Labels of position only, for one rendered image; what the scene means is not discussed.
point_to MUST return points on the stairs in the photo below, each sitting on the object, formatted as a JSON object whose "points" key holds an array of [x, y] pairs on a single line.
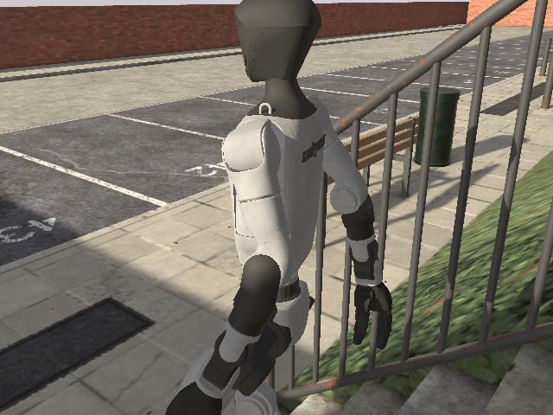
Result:
{"points": [[526, 389]]}

